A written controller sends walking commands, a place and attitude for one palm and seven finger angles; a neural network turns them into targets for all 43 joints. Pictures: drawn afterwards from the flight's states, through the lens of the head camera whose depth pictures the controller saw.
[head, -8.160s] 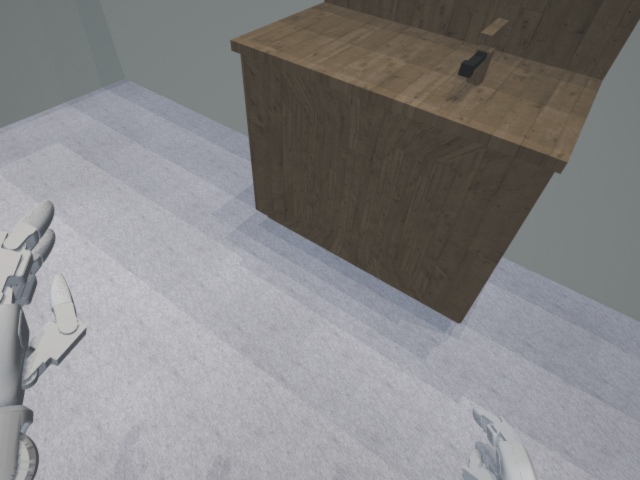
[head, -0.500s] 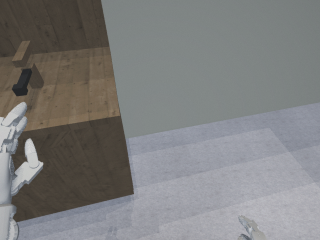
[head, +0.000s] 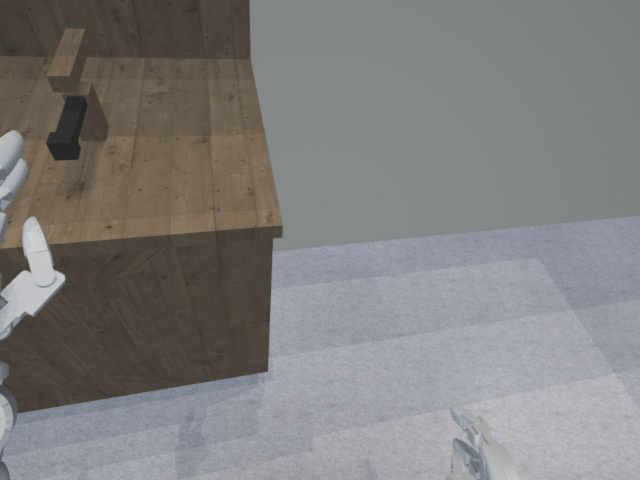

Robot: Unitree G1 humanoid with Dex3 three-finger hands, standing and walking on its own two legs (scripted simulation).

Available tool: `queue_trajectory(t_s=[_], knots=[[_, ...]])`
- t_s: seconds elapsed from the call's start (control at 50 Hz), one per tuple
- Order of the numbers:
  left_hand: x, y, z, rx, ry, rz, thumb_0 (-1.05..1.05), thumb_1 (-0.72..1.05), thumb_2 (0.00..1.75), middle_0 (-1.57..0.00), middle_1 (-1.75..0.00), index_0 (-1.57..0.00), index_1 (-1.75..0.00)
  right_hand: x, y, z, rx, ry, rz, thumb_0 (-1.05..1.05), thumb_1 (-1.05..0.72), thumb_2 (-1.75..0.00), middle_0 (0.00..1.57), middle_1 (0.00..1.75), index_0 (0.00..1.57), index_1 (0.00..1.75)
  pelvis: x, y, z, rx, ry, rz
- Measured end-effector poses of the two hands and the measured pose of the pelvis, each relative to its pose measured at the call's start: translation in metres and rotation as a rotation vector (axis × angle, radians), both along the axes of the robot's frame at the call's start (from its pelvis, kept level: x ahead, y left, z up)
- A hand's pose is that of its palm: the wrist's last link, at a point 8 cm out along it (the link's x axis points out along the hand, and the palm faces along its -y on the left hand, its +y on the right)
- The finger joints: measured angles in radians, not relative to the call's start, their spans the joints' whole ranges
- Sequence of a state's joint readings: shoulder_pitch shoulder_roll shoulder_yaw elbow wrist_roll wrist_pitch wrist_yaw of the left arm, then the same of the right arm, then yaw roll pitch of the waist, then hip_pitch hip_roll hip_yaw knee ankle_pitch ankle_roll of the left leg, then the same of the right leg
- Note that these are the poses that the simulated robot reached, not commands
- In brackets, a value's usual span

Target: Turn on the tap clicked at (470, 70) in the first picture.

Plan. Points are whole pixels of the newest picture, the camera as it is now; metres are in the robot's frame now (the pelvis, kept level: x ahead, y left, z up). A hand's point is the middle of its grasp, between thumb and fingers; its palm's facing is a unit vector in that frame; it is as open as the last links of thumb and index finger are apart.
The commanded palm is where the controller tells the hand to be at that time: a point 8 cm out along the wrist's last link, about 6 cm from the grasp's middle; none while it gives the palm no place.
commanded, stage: shuffle to correct the standing spot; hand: left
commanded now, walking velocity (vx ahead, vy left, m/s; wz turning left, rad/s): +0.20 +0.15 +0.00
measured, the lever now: (64, 146) +0.46 +0.41 +0.10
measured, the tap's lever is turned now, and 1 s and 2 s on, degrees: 0 0 0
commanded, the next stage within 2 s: come to a stop and stand still in 0.66 s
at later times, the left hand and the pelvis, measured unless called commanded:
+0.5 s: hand (67, 209) +0.30 +0.30 +0.18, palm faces +0.39 -0.86 -0.32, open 7.4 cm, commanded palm +0.25 +0.34 +0.18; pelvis +0.08 +0.06 -0.04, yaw -2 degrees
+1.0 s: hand (65, 152) +0.38 +0.35 +0.16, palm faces +0.38 -0.84 -0.38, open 7.4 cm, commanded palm +0.33 +0.38 +0.18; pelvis +0.15 +0.11 -0.01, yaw -4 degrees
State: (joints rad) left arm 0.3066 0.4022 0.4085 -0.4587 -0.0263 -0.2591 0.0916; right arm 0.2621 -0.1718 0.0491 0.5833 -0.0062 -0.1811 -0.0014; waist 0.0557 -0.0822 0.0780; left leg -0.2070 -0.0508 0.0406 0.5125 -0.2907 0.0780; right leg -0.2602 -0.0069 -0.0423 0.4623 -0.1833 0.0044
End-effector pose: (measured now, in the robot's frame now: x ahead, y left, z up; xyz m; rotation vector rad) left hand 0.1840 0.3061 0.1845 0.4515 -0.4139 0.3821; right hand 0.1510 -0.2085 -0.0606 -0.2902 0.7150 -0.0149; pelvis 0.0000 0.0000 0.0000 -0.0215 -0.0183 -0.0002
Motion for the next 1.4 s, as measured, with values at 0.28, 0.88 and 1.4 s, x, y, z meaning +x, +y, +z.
queue_trajectory(t_s=[0.28, 0.88, 1.4], knots=[[0.067, 0.009, -0.032, -0.048, 0.143, -0.054, 0.01, 0.89, 0.9, -0.2, -0.3, -0.21, -0.3, 0.084, 0.022, 0.0, 0.031, -0.084, -0.044, 0.01, -0.9, -0.9, 0.2, 0.3, 0.2, 0.3, 0.057, 0.025, -0.011, -0.02, 0.034, -0.014], [0.146, 0.05, 0.001, 0.116, 0.13, -0.114, 0.01, 0.89, 0.9, -0.21, -0.3, -0.22, -0.3, 0.088, 0.059, -0.044, 0.06, 0.131, -0.203, 0.01, -0.91, -0.9, 0.2, 0.3, 0.2, 0.3, 0.133, 0.088, -0.011, 0.013, 0.021, -0.074], [0.18, 0.087, 0.018, 0.075, 0.06, -0.047, 0.01, 0.89, 0.9, -0.21, -0.3, -0.22, -0.3, 0.168, 0.108, -0.007, 0.076, -0.069, -0.096, 0.01, -0.9, -0.9, 0.2, 0.3, 0.2, 0.3, 0.152, 0.103, -0.001, 0.004, 0.018, -0.068]])
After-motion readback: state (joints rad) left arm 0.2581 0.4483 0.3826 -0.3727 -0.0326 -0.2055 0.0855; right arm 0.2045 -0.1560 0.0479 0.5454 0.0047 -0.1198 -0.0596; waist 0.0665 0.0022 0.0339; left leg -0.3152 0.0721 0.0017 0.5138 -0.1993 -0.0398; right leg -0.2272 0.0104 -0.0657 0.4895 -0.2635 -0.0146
